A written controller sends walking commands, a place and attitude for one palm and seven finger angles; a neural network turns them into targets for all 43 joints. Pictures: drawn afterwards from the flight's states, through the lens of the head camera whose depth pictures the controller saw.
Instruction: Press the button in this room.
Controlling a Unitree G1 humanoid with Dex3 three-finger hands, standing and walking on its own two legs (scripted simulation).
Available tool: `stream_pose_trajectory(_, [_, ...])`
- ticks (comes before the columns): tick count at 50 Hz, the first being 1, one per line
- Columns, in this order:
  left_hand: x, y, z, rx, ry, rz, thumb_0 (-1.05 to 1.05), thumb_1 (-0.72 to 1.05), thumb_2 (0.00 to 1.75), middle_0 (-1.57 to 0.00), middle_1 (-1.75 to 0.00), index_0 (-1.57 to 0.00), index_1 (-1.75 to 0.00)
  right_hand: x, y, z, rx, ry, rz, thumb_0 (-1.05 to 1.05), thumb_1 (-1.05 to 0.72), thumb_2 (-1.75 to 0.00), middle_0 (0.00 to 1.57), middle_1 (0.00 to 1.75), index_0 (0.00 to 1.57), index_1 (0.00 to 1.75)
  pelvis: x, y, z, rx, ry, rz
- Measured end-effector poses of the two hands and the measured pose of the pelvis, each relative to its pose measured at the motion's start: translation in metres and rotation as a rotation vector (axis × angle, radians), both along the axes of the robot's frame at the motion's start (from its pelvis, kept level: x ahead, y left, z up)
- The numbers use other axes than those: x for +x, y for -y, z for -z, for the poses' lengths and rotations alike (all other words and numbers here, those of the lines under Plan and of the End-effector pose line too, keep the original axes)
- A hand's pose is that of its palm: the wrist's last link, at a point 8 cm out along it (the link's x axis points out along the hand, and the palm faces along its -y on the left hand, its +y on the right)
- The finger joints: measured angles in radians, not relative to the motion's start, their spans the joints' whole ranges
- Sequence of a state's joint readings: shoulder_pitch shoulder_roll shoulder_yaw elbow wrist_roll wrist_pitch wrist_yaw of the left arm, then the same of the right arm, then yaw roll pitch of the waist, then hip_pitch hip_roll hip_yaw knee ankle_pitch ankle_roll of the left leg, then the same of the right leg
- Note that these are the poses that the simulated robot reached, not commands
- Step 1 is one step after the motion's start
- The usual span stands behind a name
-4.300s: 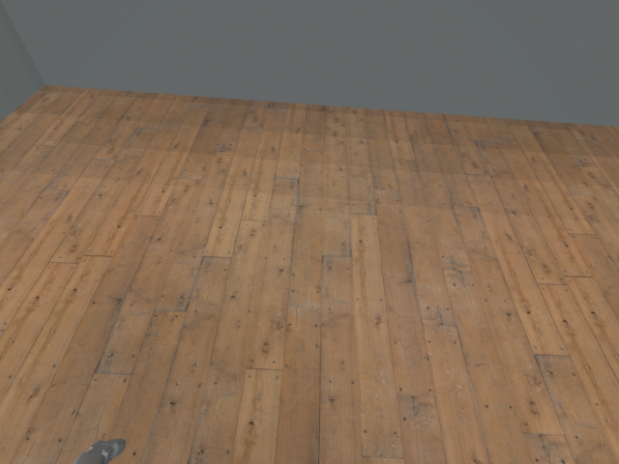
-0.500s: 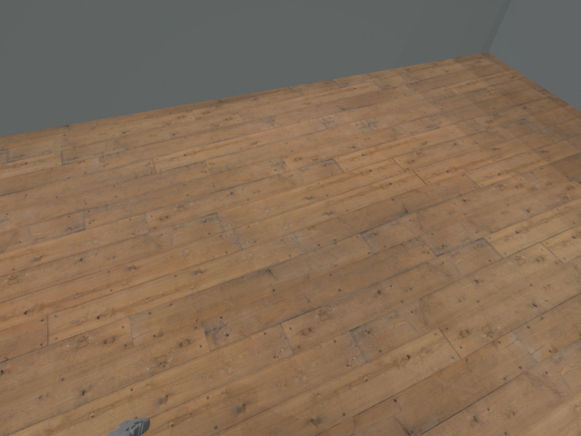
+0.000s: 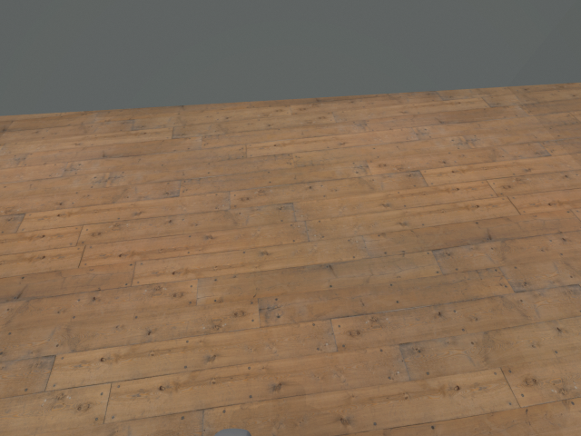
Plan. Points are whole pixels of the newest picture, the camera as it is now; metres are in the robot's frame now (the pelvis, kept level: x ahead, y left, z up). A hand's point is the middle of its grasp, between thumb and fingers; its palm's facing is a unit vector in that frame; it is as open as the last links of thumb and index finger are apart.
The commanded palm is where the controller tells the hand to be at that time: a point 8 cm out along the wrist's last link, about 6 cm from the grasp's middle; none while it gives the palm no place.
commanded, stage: turn or walk to find it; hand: left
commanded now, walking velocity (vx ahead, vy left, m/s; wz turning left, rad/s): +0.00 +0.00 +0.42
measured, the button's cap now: out of the picture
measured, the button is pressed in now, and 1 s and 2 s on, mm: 0 0 0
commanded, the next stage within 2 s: none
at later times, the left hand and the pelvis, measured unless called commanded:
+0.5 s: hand out of the picture +0.00 +0.28 -0.17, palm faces +0.22 -0.94 -0.25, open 7.4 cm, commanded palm none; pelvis -0.03 +0.06 +0.00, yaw +11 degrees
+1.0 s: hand out of the picture -0.08 +0.20 -0.15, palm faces +0.42 -0.87 -0.27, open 7.4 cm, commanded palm none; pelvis -0.07 -0.01 +0.00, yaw +25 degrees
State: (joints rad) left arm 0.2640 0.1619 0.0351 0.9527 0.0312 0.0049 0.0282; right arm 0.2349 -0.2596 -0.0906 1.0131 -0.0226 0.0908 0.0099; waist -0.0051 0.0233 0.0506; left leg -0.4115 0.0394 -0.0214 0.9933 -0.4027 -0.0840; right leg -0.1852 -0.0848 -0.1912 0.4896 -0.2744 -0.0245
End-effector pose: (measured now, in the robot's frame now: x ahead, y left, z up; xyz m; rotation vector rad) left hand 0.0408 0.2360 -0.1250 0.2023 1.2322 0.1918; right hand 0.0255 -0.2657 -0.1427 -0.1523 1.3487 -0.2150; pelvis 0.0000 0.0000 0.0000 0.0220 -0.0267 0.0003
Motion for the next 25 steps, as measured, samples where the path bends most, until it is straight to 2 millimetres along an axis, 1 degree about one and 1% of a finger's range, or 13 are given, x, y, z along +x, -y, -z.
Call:
stream_pose_trajectory(3, [-0.029, -0.017, 0.009, -0.008, -0.050, -0.049, 0.00, 0.91, 0.90, -0.21, -0.30, -0.21, -0.30, 0.028, -0.014, -0.005, -0.015, 0.044, -0.062, 0.01, -0.91, -0.90, 0.19, 0.29, 0.20, 0.30, -0.004, -0.011, 0.003, -0.006, -0.004, -0.027])
stream_pose_trajectory(7, [-0.064, -0.047, 0.029, -0.025, -0.105, -0.121, 0.00, 0.91, 0.90, -0.21, -0.30, -0.21, -0.30, 0.066, -0.042, -0.010, -0.044, 0.132, -0.152, 0.01, -0.91, -0.90, 0.19, 0.29, 0.20, 0.30, -0.010, -0.033, 0.013, -0.030, -0.009, -0.071])
stream_pose_trajectory(9, [-0.077, -0.061, 0.035, -0.027, -0.135, -0.150, 0.00, 0.91, 0.90, -0.20, -0.30, -0.21, -0.30, 0.078, -0.058, -0.015, -0.048, 0.170, -0.188, 0.01, -0.91, -0.89, 0.19, 0.29, 0.20, 0.30, -0.014, -0.041, 0.015, -0.022, -0.006, -0.082])
stream_pose_trajectory(11, [-0.084, -0.071, 0.034, -0.027, -0.154, -0.164, 0.01, 0.91, 0.90, -0.20, -0.30, -0.20, -0.30, 0.083, -0.072, -0.022, -0.049, 0.196, -0.212, 0.01, -0.91, -0.89, 0.19, 0.29, 0.20, 0.30, -0.016, -0.047, 0.011, -0.030, -0.003, -0.086])
stream_pose_trajectory(14, [-0.085, -0.081, 0.028, -0.031, -0.140, -0.178, 0.01, 0.91, 0.90, -0.20, -0.30, -0.20, -0.30, 0.085, -0.088, -0.030, -0.047, 0.210, -0.233, 0.00, -0.91, -0.89, 0.20, 0.30, 0.20, 0.30, -0.020, -0.055, 0.003, -0.046, -0.003, -0.107])
stream_pose_trajectory(18, [-0.077, -0.091, 0.019, -0.028, -0.078, -0.187, 0.01, 0.91, 0.90, -0.20, -0.30, -0.20, -0.30, 0.078, -0.101, -0.032, -0.031, 0.205, -0.248, 0.00, -0.91, -0.89, 0.20, 0.30, 0.20, 0.30, -0.025, -0.062, -0.002, -0.049, -0.003, -0.134])
stream_pose_trajectory(22, [-0.066, -0.094, 0.012, -0.016, -0.023, -0.192, 0.01, 0.91, 0.90, -0.20, -0.30, -0.20, -0.30, 0.062, -0.105, -0.028, -0.013, 0.178, -0.247, 0.00, -0.91, -0.89, 0.20, 0.30, 0.21, 0.30, -0.030, -0.063, -0.003, -0.045, -0.004, -0.164])
stream_pose_trajectory(25, [-0.057, -0.092, 0.008, -0.006, 0.016, -0.193, 0.01, 0.91, 0.90, -0.20, -0.30, -0.20, -0.30, 0.044, -0.102, -0.021, -0.001, 0.142, -0.242, 0.00, -0.91, -0.89, 0.20, 0.30, 0.21, 0.30, -0.035, -0.060, -0.003, -0.041, -0.006, -0.189])
